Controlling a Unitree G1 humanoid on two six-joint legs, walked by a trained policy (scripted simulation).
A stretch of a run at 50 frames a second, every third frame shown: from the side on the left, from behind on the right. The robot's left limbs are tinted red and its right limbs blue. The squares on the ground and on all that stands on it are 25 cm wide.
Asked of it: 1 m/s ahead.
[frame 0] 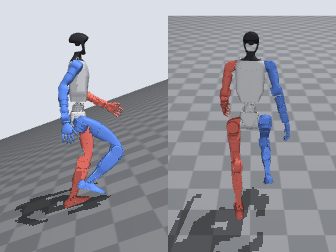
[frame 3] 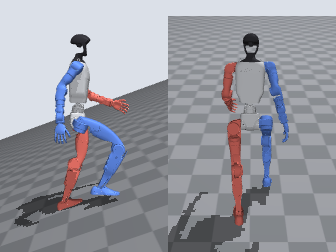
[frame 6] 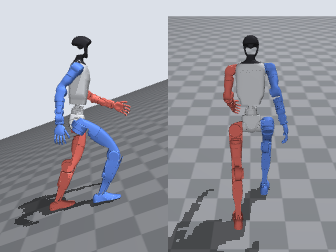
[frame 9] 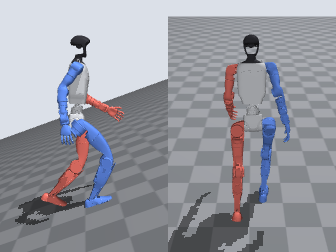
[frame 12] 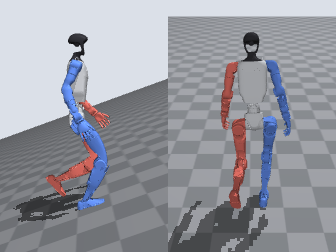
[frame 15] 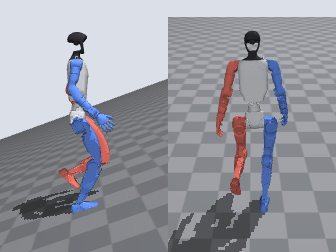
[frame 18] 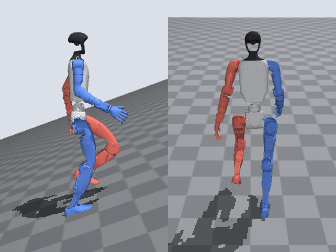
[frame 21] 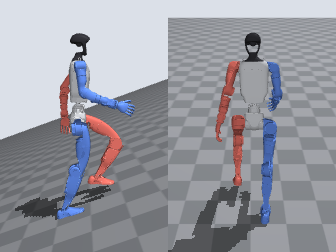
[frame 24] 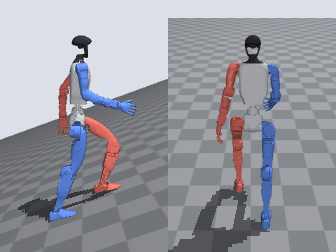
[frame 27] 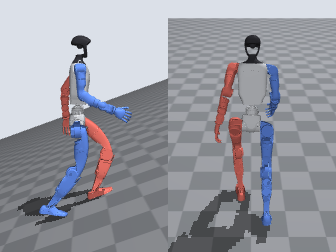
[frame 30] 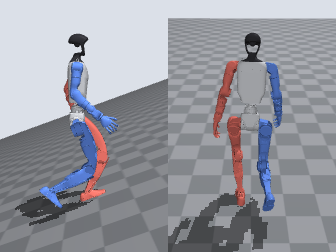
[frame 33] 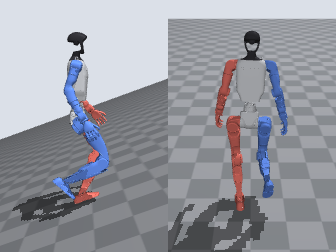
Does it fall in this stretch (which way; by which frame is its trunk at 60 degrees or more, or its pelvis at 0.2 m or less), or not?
no
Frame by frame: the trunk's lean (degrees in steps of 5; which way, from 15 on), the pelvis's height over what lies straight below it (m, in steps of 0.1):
0: 0, 0.7
3: 0, 0.7
6: 5, 0.7
9: 5, 0.7
12: 0, 0.7
15: 0, 0.7
18: 0, 0.7
21: 0, 0.7
24: 5, 0.7
27: 0, 0.7
30: 0, 0.7
33: 0, 0.7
